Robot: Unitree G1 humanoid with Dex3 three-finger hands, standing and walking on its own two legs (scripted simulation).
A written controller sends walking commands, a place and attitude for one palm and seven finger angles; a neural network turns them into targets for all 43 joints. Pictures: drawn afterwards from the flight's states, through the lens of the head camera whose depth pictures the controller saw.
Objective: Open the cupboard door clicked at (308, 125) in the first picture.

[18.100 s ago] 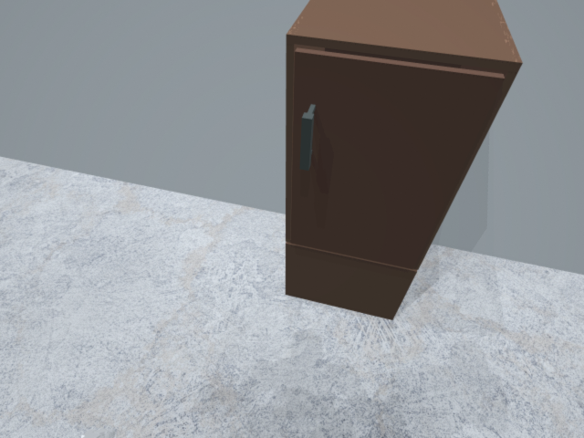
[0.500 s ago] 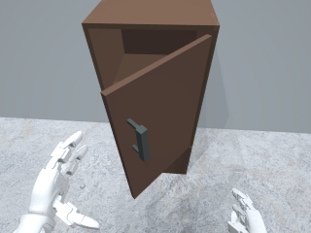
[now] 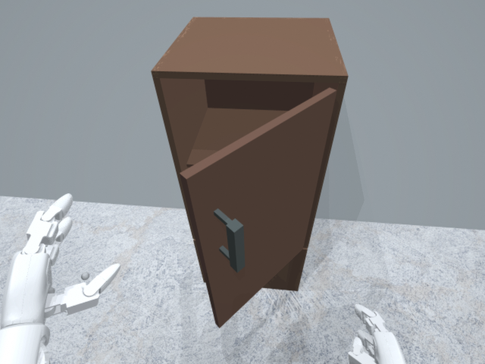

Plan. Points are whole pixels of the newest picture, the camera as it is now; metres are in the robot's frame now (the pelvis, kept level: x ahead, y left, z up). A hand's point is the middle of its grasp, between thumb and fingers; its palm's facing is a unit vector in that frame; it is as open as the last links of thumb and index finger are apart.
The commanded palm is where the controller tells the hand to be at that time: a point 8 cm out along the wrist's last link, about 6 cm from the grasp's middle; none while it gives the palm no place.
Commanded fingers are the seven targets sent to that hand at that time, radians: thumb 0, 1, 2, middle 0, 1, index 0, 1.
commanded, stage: draw the hand back to the body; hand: left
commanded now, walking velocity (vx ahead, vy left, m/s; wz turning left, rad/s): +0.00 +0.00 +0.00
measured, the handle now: (229, 240) +0.33 +0.07 +0.02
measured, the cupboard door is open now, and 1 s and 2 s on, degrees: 49 49 49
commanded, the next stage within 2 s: step back with the hand held close in 0.58 s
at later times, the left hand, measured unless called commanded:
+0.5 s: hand (66, 266) +0.18 +0.25 +0.15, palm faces +0.45 -0.80 -0.41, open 7.5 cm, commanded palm +0.14 +0.29 +0.16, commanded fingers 0.00 0.90 0.90 -0.20 -0.30 -0.20 -0.30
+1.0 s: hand (60, 275) +0.17 +0.25 +0.15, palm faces +0.34 -0.79 -0.51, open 7.4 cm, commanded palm +0.12 +0.29 +0.18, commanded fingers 0.00 0.90 0.90 -0.20 -0.30 -0.20 -0.30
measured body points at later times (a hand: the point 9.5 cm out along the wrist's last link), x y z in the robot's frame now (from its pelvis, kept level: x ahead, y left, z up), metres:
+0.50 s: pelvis -0.01 -0.01 +0.00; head -0.03 -0.04 +0.45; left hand +0.15 +0.29 +0.17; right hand +0.18 -0.23 -0.08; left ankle -0.03 +0.11 -0.74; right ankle -0.01 -0.12 -0.74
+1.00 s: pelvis -0.03 +0.00 +0.00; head -0.01 -0.02 +0.45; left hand +0.15 +0.29 +0.18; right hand +0.15 -0.25 -0.08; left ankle -0.03 +0.11 -0.74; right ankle -0.01 -0.12 -0.74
